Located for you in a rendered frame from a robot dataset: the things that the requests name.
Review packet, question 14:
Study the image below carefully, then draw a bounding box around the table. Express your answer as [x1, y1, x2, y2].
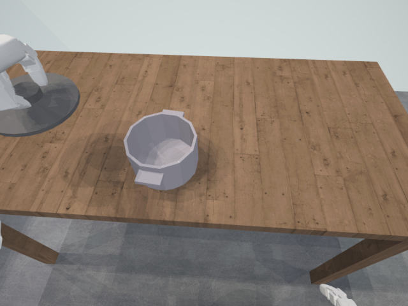
[0, 50, 408, 284]

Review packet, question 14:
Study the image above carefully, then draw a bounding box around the left robot hand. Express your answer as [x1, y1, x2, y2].
[0, 34, 48, 111]

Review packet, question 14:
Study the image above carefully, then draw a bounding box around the lid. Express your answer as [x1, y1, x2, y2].
[0, 73, 80, 137]

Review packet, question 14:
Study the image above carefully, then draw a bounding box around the right robot hand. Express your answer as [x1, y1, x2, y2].
[319, 284, 357, 306]

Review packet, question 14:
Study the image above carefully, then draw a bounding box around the pot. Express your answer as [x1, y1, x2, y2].
[124, 109, 198, 191]

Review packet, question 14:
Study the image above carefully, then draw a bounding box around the knob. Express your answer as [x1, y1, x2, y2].
[13, 82, 43, 104]

